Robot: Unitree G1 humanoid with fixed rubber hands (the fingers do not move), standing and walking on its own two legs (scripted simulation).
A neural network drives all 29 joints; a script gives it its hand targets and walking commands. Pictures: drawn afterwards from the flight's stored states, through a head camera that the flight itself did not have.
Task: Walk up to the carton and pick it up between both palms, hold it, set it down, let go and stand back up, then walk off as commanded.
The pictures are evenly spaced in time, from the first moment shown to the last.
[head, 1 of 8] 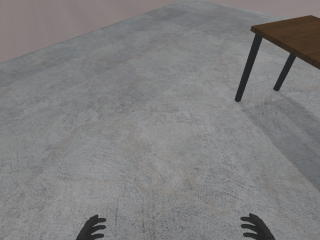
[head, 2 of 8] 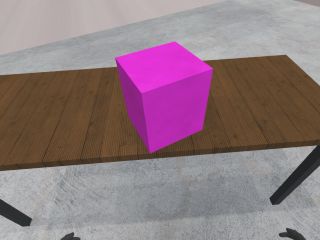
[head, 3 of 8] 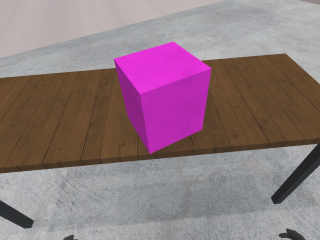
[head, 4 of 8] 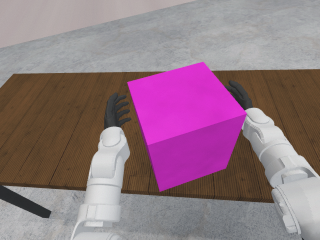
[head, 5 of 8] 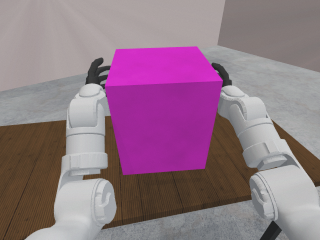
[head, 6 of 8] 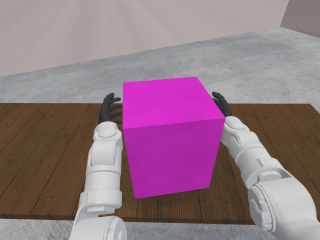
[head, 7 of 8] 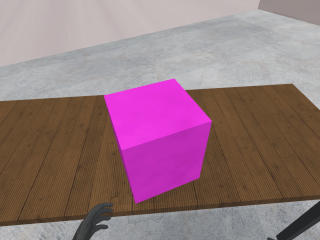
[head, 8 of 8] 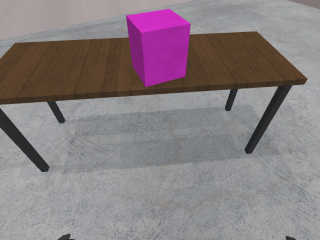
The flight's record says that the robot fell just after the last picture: no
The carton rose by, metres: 0.21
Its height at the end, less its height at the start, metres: +0.00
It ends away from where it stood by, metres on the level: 0.02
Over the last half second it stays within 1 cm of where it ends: yes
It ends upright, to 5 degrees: yes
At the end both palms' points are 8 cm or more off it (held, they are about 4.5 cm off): yes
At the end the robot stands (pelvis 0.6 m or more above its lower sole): yes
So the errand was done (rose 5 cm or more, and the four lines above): yes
